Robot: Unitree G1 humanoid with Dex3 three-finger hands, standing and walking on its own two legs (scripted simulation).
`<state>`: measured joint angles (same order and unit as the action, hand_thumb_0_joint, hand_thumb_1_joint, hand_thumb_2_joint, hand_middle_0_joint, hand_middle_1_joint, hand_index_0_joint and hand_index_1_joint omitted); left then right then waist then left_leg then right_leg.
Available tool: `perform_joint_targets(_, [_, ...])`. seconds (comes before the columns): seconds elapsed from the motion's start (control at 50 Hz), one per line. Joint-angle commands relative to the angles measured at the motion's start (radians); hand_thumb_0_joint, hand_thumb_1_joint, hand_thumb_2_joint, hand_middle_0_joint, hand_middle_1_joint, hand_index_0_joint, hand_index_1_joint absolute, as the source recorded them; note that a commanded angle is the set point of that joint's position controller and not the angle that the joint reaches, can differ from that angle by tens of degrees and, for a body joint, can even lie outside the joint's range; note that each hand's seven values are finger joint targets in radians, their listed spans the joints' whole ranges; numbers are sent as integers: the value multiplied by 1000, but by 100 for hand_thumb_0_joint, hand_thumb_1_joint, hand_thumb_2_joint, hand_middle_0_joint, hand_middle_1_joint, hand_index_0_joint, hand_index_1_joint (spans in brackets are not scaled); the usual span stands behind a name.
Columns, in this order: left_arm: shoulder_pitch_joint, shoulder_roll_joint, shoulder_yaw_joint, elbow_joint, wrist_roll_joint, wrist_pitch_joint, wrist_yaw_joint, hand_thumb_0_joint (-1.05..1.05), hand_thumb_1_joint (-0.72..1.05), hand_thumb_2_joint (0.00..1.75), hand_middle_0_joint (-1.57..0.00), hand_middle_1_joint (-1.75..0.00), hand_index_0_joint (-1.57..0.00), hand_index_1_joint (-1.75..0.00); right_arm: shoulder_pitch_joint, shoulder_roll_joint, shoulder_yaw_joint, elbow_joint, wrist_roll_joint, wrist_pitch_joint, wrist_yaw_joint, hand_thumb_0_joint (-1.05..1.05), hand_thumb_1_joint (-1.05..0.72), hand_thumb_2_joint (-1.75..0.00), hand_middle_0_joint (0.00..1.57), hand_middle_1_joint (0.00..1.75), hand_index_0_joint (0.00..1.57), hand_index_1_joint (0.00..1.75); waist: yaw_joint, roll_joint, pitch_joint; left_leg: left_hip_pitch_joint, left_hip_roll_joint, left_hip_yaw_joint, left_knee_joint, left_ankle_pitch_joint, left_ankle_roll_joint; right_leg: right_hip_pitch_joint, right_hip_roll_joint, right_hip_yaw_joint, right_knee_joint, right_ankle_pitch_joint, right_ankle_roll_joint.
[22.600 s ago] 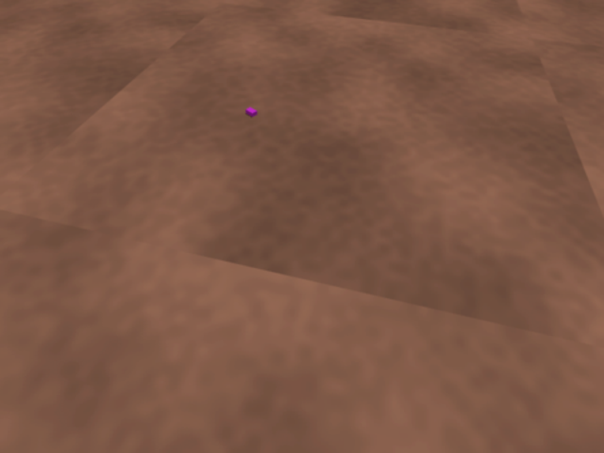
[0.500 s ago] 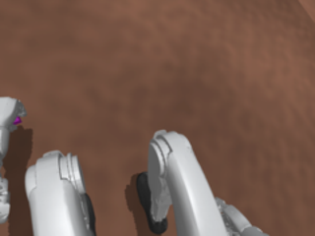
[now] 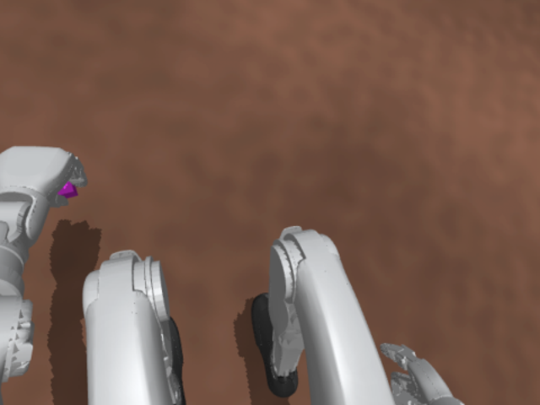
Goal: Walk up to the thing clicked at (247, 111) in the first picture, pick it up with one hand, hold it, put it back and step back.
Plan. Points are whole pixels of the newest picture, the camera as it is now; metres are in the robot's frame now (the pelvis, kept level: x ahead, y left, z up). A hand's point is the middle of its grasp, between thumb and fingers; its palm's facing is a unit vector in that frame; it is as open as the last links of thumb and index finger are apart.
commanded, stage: lift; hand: left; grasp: from above
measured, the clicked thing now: (52, 188) +0.45 +0.29 -0.20
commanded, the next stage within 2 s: go down in 1.66 s
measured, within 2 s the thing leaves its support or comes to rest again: neither
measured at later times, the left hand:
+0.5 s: hand (4, 202) +0.39 +0.29 -0.06, palm faces -0.47 -0.02 -0.88, open 4.9 cm
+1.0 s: hand out of the picture +0.34 +0.29 +0.15, palm faces -0.43 -0.06 -0.90, open 4.9 cm
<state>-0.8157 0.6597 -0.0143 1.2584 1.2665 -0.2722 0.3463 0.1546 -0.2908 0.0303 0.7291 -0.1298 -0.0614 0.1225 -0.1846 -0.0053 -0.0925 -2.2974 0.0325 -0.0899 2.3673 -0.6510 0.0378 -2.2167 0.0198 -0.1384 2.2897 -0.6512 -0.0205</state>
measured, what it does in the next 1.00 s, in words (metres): rises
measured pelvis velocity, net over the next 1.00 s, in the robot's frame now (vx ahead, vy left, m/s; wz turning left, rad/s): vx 0.01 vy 0.01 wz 0.09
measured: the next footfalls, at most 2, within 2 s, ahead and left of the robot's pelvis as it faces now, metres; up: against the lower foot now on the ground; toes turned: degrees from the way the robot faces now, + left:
none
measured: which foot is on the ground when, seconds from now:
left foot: down 0.00-1.00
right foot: down 0.00-1.00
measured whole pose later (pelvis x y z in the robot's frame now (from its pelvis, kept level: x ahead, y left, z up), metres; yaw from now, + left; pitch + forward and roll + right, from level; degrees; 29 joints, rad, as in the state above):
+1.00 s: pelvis +0.01 +0.01 +0.24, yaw +5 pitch +24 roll -5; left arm -0.36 0.51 -0.14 0.70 1.05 -0.11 0.12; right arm 0.18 -0.24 -0.03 0.69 0.04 0.03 -0.03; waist -0.07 0.04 -0.19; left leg -1.47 0.02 -0.02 1.60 -0.57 0.04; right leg -1.41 0.03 -0.05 1.55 -0.56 0.01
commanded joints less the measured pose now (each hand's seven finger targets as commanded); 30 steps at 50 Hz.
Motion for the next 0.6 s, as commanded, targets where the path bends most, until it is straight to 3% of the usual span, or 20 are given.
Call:
perform_joint_targets(0.0, [-309,215,32,-148,-41,18,22,0,84,10,-117,-12,-121,-8,181,-223,-75,-25,17,-7,-18,0,-91,-91,20,30,20,30,13,255,-653,529,-35,38,-289,94,-9,308,42,1,-273,124,-32])
perform_joint_targets(0.08, [-313,224,36,-233,-76,38,-18,0,81,8,-111,-11,-116,-6,179,-217,-94,-33,38,3,-27,0,-89,-89,20,30,20,30,43,271,-708,585,-37,38,-337,79,-8,325,35,11,-298,113,-34])
perform_joint_targets(0.1, [-301,206,24,-224,-81,40,-27,0,81,8,-119,-12,-122,-9,179,-212,-94,-33,41,5,-30,0,-92,-91,20,30,20,30,40,259,-694,579,-38,40,-340,72,-8,327,35,16,-306,108,-33])
perform_joint_targets(0.12, [-286,168,-2,-198,-84,44,-38,0,82,10,-115,-15,-120,-11,180,-203,-90,-33,46,8,-31,0,-91,-91,20,30,20,30,19,221,-648,538,-40,50,-333,76,-2,339,38,22,-324,113,-30])
perform_joint_targets(0.16, [-267,213,31,-236,-91,42,-51,0,83,9,-113,-17,-119,-12,179,-208,-94,-51,54,9,-33,0,-91,-91,20,30,20,30,35,182,-668,552,-42,45,-342,89,3,368,35,25,-337,124,-28])
perform_joint_targets(0.2, [-274,212,24,-305,-105,35,-68,0,82,10,-113,-19,-119,-13,189,-198,-99,-46,59,15,-35,0,-91,-91,20,30,20,30,44,211,-706,580,-44,54,-361,101,2,405,34,37,-359,131,-28])
perform_joint_targets(0.24, [-234,195,22,-343,-118,37,-82,0,83,13,-113,-22,-119,-16,183,-195,-104,-55,69,21,-38,0,-91,-91,20,30,20,30,60,203,-709,603,-44,48,-389,90,0,409,34,35,-371,118,-28])
perform_joint_targets(0.28, [-214,173,12,-369,-131,35,-95,0,84,14,-112,-25,-119,-18,185,-195,-113,-65,74,23,-40,0,-91,-91,20,30,20,30,54,205,-703,630,-41,40,-415,78,-3,416,34,36,-389,111,-28])
perform_joint_targets(0.38, [-150,197,42,-476,-140,42,-114,0,85,15,-112,-27,-120,-20,187,-196,-129,-89,95,35,-48,0,-91,-90,20,30,20,30,81,222,-736,713,-41,13,-495,87,-7,452,28,37,-426,125,-26])
perform_joint_targets(0.4, [-135,176,24,-485,-147,45,-121,0,85,16,-112,-28,-120,-20,185,-192,-128,-94,99,37,-50,0,-91,-90,20,30,20,30,76,202,-728,720,-39,13,-509,85,-6,467,29,38,-442,124,-25])
perform_joint_targets(0.48, [-81,173,32,-566,-166,57,-136,0,83,15,-110,-29,-118,-21,172,-189,-139,-109,113,45,-63,0,-91,-90,20,30,20,30,94,215,-738,796,-35,-5,-594,52,-9,523,30,40,-488,108,-21])
perform_joint_targets(0.58, [6,148,20,-619,-185,81,-150,0,83,13,-109,-29,-117,-21,166,-174,-141,-115,129,56,-82,0,-91,-91,20,30,20,30,100,182,-718,878,-38,20,-650,124,-8,629,32,58,-587,149,-19])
